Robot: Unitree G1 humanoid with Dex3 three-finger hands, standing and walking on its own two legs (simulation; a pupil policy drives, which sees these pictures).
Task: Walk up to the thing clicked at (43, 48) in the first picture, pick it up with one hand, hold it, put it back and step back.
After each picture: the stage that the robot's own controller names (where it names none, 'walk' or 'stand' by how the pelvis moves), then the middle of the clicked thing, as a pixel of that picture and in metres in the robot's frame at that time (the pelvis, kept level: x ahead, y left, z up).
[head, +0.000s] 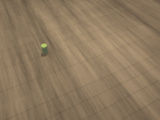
stand; (44, 49) +1.33 +0.42 -0.72
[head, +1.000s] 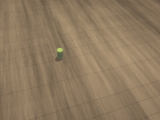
walk; (59, 53) +1.25 +0.21 -0.70
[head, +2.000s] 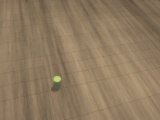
walk; (57, 82) +0.81 +0.16 -0.70
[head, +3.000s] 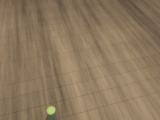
walk; (51, 113) +0.53 +0.21 -0.71
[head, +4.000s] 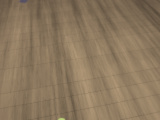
stand; out of the picture +0.45 +0.15 -0.70
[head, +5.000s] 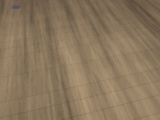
stand; out of the picture +0.41 +0.17 -0.72
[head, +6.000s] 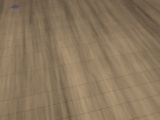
stand; out of the picture +0.42 +0.18 -0.73
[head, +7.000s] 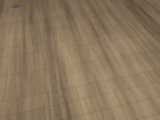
stand; out of the picture +0.41 +0.18 -0.73
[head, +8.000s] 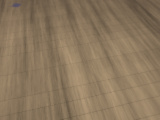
stand; out of the picture +0.40 +0.18 -0.73
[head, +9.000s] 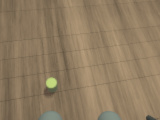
go down; (51, 85) +0.46 +0.15 -0.52
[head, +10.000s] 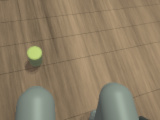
go down; (35, 57) +0.50 +0.18 -0.32
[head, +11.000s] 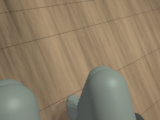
close in; out of the picture +0.50 +0.22 -0.25
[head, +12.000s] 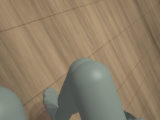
close; out of the picture +0.49 +0.25 -0.23
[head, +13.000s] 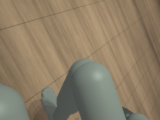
lift; out of the picture +0.47 +0.23 -0.24
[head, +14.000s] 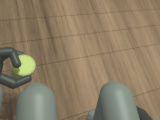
lift; (22, 70) +0.37 +0.21 -0.10
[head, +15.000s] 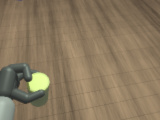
hold; (38, 90) +0.32 +0.15 +0.04
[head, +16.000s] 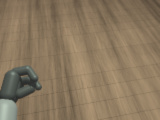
hold; out of the picture +0.22 +0.12 -0.65
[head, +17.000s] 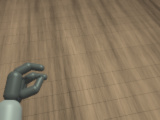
stand; out of the picture +0.21 +0.03 -0.70
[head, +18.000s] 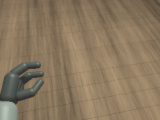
stand; out of the picture +0.23 -0.08 -0.69
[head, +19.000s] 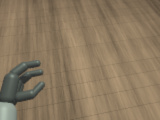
stand; out of the picture +0.24 -0.19 -0.68
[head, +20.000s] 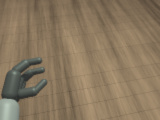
stand; out of the picture +0.24 -0.29 -0.69
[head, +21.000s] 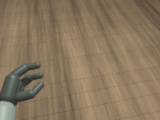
stand; out of the picture +0.25 -0.39 -0.71
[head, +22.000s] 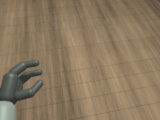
stand; out of the picture +0.26 -0.48 -0.69
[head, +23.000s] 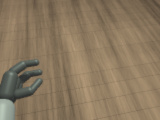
stand; out of the picture +0.26 -0.57 -0.70
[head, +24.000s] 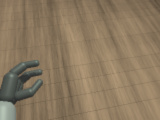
stand; out of the picture +0.28 -0.68 -0.68
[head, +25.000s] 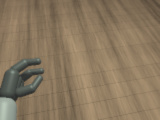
stand; out of the picture +0.28 -0.77 -0.70
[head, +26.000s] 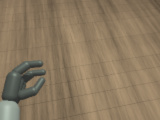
stand; out of the picture +0.30 -0.87 -0.67
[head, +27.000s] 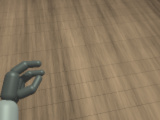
close; out of the picture +0.31 -0.95 -0.68
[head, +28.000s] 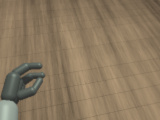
close; out of the picture +0.31 -1.04 -0.69
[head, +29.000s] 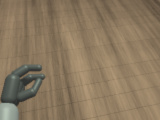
close; out of the picture +0.32 -1.12 -0.68
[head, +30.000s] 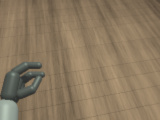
close; out of the picture +0.32 -1.19 -0.69
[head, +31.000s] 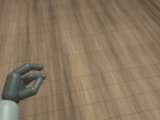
close; out of the picture +0.32 -1.27 -0.70
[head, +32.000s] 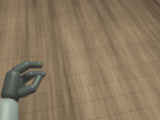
close; out of the picture +0.32 -1.34 -0.69
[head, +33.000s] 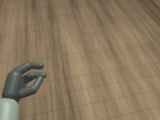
close; out of the picture +0.33 -1.42 -0.69
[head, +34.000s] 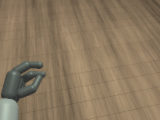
close; out of the picture +0.34 -1.49 -0.69
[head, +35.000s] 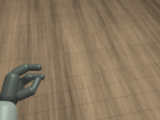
close; out of the picture +0.34 -1.56 -0.70
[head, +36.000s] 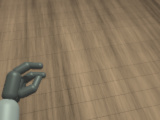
close; out of the picture +0.35 -1.63 -0.69
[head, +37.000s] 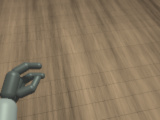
close; out of the picture +0.34 -1.70 -0.70
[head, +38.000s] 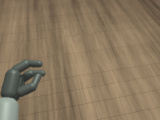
close; out of the picture +0.36 -1.77 -0.70
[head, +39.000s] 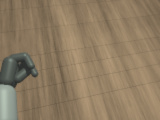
crouch; out of the picture +0.39 -1.83 -0.63
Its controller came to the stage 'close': yes
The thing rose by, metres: 0.71
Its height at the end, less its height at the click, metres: -0.02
